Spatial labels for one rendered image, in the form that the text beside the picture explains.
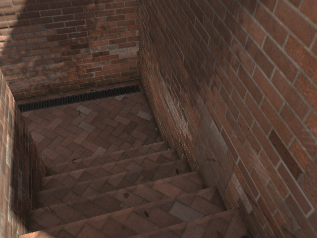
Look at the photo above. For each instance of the stairs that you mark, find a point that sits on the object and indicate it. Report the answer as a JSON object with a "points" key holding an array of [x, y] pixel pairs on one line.
{"points": [[141, 192]]}

